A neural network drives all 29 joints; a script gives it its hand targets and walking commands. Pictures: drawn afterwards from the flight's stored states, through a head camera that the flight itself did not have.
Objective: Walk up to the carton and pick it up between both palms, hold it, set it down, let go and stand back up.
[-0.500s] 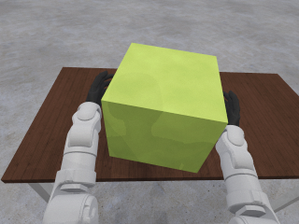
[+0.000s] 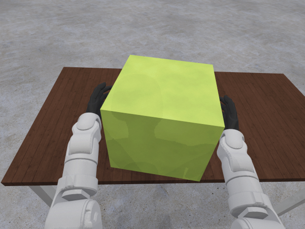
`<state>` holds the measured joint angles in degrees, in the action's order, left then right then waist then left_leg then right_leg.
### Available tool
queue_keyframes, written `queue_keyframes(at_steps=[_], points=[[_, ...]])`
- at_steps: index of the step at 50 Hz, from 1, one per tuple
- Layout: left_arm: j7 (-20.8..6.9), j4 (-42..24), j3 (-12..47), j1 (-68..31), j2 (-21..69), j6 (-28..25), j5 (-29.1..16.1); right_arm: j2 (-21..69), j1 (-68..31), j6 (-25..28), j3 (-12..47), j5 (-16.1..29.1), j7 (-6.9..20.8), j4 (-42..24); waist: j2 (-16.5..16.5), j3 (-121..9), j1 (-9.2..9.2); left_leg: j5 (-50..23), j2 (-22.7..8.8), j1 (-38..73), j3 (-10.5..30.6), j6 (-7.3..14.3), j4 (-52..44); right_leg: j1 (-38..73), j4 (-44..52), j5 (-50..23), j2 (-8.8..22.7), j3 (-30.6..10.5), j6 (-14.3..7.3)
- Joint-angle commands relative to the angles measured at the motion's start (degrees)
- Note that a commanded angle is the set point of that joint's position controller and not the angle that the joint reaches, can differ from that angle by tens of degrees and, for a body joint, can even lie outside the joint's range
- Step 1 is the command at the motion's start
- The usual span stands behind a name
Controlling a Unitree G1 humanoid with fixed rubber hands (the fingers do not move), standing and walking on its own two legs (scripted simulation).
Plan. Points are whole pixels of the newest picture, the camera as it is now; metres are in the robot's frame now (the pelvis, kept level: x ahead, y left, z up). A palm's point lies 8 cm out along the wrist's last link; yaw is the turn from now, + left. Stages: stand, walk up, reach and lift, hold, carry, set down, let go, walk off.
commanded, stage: set down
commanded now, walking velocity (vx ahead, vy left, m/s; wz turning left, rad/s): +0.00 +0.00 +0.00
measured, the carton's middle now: (162, 114) +0.44 -0.01 +0.07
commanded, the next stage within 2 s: none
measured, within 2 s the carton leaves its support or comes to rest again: neither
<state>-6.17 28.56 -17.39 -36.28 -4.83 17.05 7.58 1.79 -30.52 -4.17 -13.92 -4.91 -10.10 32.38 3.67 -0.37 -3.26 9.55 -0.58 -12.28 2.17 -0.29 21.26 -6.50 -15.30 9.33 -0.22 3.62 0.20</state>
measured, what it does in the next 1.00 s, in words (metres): stands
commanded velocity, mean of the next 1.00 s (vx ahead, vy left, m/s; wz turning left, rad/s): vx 0.00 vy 0.00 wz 0.00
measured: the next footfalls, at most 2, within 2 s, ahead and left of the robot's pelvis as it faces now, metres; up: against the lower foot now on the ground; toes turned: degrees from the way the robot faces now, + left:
none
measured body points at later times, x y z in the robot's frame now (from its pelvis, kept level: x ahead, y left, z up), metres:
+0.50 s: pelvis +0.01 +0.00 +0.00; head +0.06 +0.03 +0.45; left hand +0.44 +0.17 +0.06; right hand +0.39 -0.18 +0.07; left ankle +0.02 +0.12 -0.75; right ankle -0.01 -0.12 -0.75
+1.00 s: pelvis +0.02 +0.00 +0.00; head +0.08 +0.03 +0.45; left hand +0.46 +0.16 +0.07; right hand +0.39 -0.19 +0.06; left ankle +0.02 +0.12 -0.75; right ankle -0.01 -0.12 -0.75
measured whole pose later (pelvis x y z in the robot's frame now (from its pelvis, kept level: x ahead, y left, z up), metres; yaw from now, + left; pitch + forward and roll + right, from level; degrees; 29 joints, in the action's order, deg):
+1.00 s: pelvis +0.02 +0.00 +0.00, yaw +0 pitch +3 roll -1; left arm -7.3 42.8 -19.9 -40.4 -4.9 3.5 7.8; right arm 5.7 -29.3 6.9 -21.3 -11.6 -10.1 38.1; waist 3.5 3.5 -3.3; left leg 11.3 -0.6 -12.4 2.1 -0.5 21.2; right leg -6.6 -15.1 11.0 -0.2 3.6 0.3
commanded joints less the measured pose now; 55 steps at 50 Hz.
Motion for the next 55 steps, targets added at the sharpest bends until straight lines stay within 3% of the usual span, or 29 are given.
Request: queue_keyframes(at_steps=[1,4,6,8,11,12,13,14,15,16,17,19,20,21,24,26,29,33,35,38,42,43,44,46,47,48,50,52,55], points=[[-6.7,-3.3,23.6,-45.1,32.7,-6.8,-2.1,28.7,-51.2,9.7,18.0,-0.4,10.2,-15.0,-8.0,-36.7,-0.52,-16.7,2.3,16.4,-5.1,-2.8,-2.3,10.8,-1.4,-15.5,-1.7,2.0,2.0],[-3.5,-10.4,32.0,-54.1,36.9,-11.5,-6.3,31.5,-51.6,12.1,21.2,0.2,10.3,-15.0,-11.8,-50.3,-1.93,-28.6,1.1,22.4,-3.5,-5.5,2.3,6.1,-2.3,-19.0,-2.9,2.5,1.8],[-3.3,-3.8,30.1,-48.6,36.5,-11.2,-4.6,28.8,-49.9,11.9,18.7,-1.5,10.6,-12.7,-11.3,-45.0,-2.04,-27.0,1.2,20.6,-4.1,-5.1,1.6,5.3,-0.6,-17.2,-3.1,2.4,1.6],[-3.4,-3.2,28.1,-46.5,34.7,-11.7,-3.3,29.8,-48.7,12.0,20.4,-1.7,10.8,-11.6,-10.4,-42.7,0.04,-27.9,1.2,19.0,-4.5,-5.1,1.3,6.9,-1.7,-19.4,-2.9,1.7,1.7],[-5.3,6.1,21.6,-40.9,31.4,-9.7,0.7,27.5,-44.8,10.2,15.3,-4.0,10.4,-5.5,-7.6,-29.4,-0.78,-17.2,2.4,13.7,-5.4,-3.5,-2.1,10.5,0.0,-15.9,-1.5,1.0,2.2],[-6.3,7.2,18.5,-36.2,29.2,-8.6,2.5,26.3,-43.7,9.3,15.5,-4.1,10.2,-4.3,-5.1,-25.6,0.64,-15.2,2.4,12.4,-7.0,-2.7,-3.9,13.3,-0.4,-17.7,-1.0,0.5,3.0],[-8.2,13.5,13.7,-32.1,26.1,-7.0,5.4,24.7,-37.2,6.6,11.5,-6.1,9.8,2.7,-3.1,-14.5,-0.74,-9.4,2.7,8.3,-7.1,-1.2,-6.3,15.0,0.4,-15.4,-0.2,0.1,3.8],[-9.3,13.0,9.9,-32.6,24.0,-6.5,6.9,26.8,-39.3,6.1,12.9,-4.9,9.7,2.3,-2.7,-13.4,2.39,-7.6,3.0,7.4,-8.0,-0.5,-7.2,17.5,-0.3,-16.1,0.5,-0.6,4.4],[-9.9,13.9,8.2,-30.9,23.2,-5.8,7.4,26.0,-38.3,5.5,13.1,-5.0,9.6,-0.1,-0.8,-13.9,1.97,-5.8,2.9,6.5,-8.0,0.3,-8.1,18.7,-1.1,-17.9,0.6,-0.7,4.8],[-10.4,14.5,7.8,-29.5,22.7,-5.2,7.4,25.8,-36.3,4.8,12.0,-4.3,9.0,3.7,-2.9,-8.9,0.9,-5.4,2.9,6.9,-7.6,0.5,-8.6,17.6,-0.4,-16.7,0.6,-0.7,5.0],[-11.0,12.5,8.9,-32.9,24.8,-5.3,6.8,26.7,-39.3,5.6,11.2,-5.1,8.4,0.9,-1.4,-13.6,0.12,-6.9,2.9,7.9,-7.7,0.1,-7.9,17.9,-1.1,-19.0,0.6,0.3,5.4],[-9.9,7.6,13.1,-38.5,27.0,-7.3,5.2,28.1,-41.5,7.7,12.0,-3.9,8.7,-2.4,-5.7,-23.4,-0.56,-13.1,2.5,11.7,-7.4,-2.0,-5.2,16.7,-2.9,-22.3,-0.4,1.2,4.1],[-8.9,4.5,17.3,-40.8,29.6,-8.5,2.8,28.0,-43.0,8.9,13.3,-3.5,9.2,-4.5,-8.5,-27.7,-2.35,-21.2,1.6,16.7,-5.7,-3.6,-2.8,12.3,-2.8,-22.5,-1.5,2.5,3.6],[-7.9,0.4,20.3,-44.5,32.3,-10.0,1.4,29.6,-46.8,11.1,16.0,-3.0,9.1,-9.2,-9.7,-34.5,-0.8,-26.3,1.5,18.8,-5.5,-4.6,-0.4,11.4,-3.1,-23.5,-1.6,2.8,3.5],[-3.5,-8.9,33.5,-51.6,39.3,-16.0,-5.7,32.5,-49.0,16.7,18.9,-2.9,9.3,-14.3,-14.4,-60.8,-4.97,-47.3,-0.6,28.7,-2.1,-8.1,8.1,3.8,-4.5,-29.6,-3.4,3.8,2.0],[-1.8,-11.0,37.1,-55.3,39.2,-19.4,-8.3,34.5,-49.3,17.6,22.4,-1.7,9.5,-14.3,-13.9,-66.1,-4.11,-51.7,-1.1,29.9,-1.5,-8.3,10.7,0.6,-4.7,-29.9,-3.7,3.6,0.8],[-2.1,1.7,29.1,-46.7,32.8,-18.9,-3.1,32.2,-46.3,16.3,21.4,-3.3,9.7,-7.5,-12.1,-50.5,0.12,-42.0,0.8,20.5,-3.5,-5.9,6.7,5.5,-2.7,-29.8,-2.5,1.3,1.1],[-7.7,19.9,11.2,-33.1,24.0,-12.1,5.4,27.9,-43.3,10.2,16.0,-5.8,9.5,-1.9,-0.3,-19.7,3.28,-14.2,2.9,2.8,-7.1,-0.8,-3.9,18.1,-2.9,-28.9,0.4,-1.1,4.4],[-10.1,19.8,6.6,-30.2,23.1,-9.1,8.1,27.7,-39.7,8.4,14.7,-5.1,8.4,-0.8,0.0,-14.8,3.3,-9.3,3.1,1.6,-7.7,0.5,-7.2,23.8,-3.5,-32.7,1.7,-1.9,5.9],[-12.0,18.3,6.2,-31.1,22.6,-7.6,8.4,28.3,-34.2,6.4,11.5,-5.6,7.1,0.8,-1.1,-12.0,0.79,-8.9,2.3,3.2,-7.7,0.0,-7.6,21.3,-4.2,-31.9,1.8,-0.9,6.0],[-9.7,8.2,16.5,-43.4,28.0,-11.5,4.2,29.3,-35.1,9.9,9.4,-8.2,7.3,-0.4,-9.3,-28.3,-5.02,-27.8,0.9,15.7,-5.5,-4.9,-0.6,9.3,-4.4,-30.2,-1.4,3.0,3.9],[-9.0,7.9,17.9,-42.4,29.6,-13.1,3.5,30.2,-37.2,12.0,9.9,-9.0,7.8,-2.7,-10.6,-34.5,-3.53,-33.3,0.9,18.3,-5.7,-5.9,1.5,7.2,-3.9,-29.9,-2.2,3.2,3.3],[-7.8,4.7,22.0,-48.6,32.1,-15.1,1.5,32.1,-39.2,13.6,10.3,-9.0,7.7,-2.7,-12.9,-41.8,-5.7,-37.2,-0.1,21.3,-4.1,-6.8,3.4,5.8,-3.0,-27.4,-2.4,3.5,2.5],[-5.2,1.9,28.8,-52.3,35.0,-19.5,-1.3,33.7,-43.7,18.3,13.4,-8.5,8.5,-6.4,-14.2,-54.8,-5.42,-47.8,-1.0,26.2,-3.0,-8.6,8.0,1.7,-4.3,-30.5,-3.1,4.2,1.5],[-4.5,4.0,27.2,-51.3,33.5,-20.6,-0.7,34.0,-44.8,19.1,14.7,-8.7,8.8,-6.5,-14.5,-55.6,-2.65,-47.3,-0.7,23.6,-3.7,-8.2,8.5,2.6,-4.6,-31.4,-3.0,3.3,1.3],[-4.3,7.6,25.3,-49.4,32.5,-21.0,0.4,33.6,-44.1,19.2,13.1,-9.9,8.7,-4.6,-14.4,-55.2,-3.23,-45.6,0.0,22.3,-4.0,-7.5,9.0,2.7,-4.3,-31.4,-2.7,2.9,1.1],[-4.5,13.5,21.1,-46.1,29.1,-21.0,2.3,32.5,-43.1,18.8,12.4,-10.0,9.3,-1.5,-11.8,-48.7,-0.04,-37.3,0.5,16.7,-5.6,-5.6,5.3,4.1,-4.0,-29.5,-1.7,1.9,1.7],[-6.2,21.9,12.5,-38.1,24.6,-19.2,5.8,30.5,-43.6,17.0,14.0,-9.8,9.9,-2.8,-4.3,-35.0,3.75,-25.6,2.1,5.5,-7.0,-2.8,0.9,13.1,-5.4,-34.2,-0.6,0.2,3.2],[-9.4,26.4,3.6,-33.2,21.5,-16.3,10.2,31.5,-38.0,13.1,10.9,-11.5,9.1,1.0,1.7,-21.1,5.0,-10.1,2.8,-4.0,-8.8,0.6,-5.7,23.5,-6.0,-37.8,2.2,-2.1,6.3]])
